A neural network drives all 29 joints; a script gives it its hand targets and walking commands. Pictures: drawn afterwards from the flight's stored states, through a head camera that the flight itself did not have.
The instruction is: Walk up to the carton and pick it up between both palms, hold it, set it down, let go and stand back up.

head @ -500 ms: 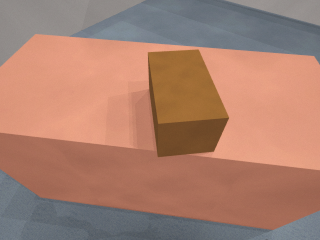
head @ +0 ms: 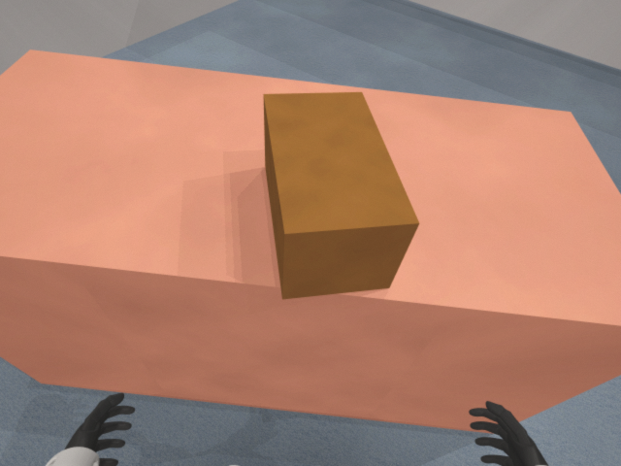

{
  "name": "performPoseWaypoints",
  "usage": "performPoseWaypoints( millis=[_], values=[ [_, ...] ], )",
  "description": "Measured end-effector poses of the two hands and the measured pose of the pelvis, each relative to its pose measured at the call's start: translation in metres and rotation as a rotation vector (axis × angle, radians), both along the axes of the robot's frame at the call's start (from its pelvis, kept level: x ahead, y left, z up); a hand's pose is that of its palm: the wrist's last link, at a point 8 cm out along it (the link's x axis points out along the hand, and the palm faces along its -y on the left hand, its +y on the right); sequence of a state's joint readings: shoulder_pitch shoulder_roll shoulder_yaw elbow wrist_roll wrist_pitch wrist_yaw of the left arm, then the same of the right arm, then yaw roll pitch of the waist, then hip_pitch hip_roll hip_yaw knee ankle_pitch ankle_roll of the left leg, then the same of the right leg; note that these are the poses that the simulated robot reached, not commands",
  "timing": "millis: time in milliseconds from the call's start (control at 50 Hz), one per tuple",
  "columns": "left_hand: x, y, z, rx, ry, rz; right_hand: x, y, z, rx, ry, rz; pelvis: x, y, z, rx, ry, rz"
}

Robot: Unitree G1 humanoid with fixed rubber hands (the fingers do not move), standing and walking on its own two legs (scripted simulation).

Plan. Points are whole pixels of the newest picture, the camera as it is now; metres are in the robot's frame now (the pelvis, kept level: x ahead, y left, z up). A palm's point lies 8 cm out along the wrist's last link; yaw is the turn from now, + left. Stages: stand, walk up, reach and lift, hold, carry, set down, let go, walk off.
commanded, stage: reach and lift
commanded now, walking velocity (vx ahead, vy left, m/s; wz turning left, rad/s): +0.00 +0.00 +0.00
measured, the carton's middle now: (324, 188) +0.53 -0.02 +0.04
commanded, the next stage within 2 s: none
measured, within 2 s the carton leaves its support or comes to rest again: neither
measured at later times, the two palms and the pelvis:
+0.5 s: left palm (80, 456) +0.16 +0.25 -0.03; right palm (541, 460) +0.16 -0.27 -0.02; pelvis +0.00 +0.00 +0.01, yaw +0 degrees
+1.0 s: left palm (129, 404) +0.20 +0.19 +0.04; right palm (536, 402) +0.21 -0.26 +0.02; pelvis +0.03 -0.01 +0.02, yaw +0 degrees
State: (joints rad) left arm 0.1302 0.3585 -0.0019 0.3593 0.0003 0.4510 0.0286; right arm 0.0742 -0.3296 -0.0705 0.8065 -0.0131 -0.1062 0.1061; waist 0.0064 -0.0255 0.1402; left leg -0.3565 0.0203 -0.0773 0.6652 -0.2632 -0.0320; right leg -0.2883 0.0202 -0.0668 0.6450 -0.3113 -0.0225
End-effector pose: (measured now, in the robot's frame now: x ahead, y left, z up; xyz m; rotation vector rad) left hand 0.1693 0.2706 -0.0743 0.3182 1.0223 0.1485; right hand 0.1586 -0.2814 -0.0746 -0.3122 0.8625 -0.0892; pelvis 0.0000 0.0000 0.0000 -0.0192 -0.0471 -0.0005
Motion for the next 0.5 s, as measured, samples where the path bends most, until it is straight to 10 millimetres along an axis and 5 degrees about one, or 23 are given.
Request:
performPoseWaypoints(
  millis=[200, 500],
  values=[
    [-0.041, -0.005, 0.012, 0.012, -0.033, 0.004, -0.01, 0.004, 0.019, 0.009, -0.049, 0.033, -0.006, -0.001, 0.009, 0.003, 0.024, 0.001],
    [-0.007, -0.02, 0.049, -0.032, -0.296, 0.015, -0.001, 0.014, 0.056, 0.077, -0.194, 0.02, -0.003, 0.002, 0.014, 0.001, 0.03, 0.002]
  ],
)
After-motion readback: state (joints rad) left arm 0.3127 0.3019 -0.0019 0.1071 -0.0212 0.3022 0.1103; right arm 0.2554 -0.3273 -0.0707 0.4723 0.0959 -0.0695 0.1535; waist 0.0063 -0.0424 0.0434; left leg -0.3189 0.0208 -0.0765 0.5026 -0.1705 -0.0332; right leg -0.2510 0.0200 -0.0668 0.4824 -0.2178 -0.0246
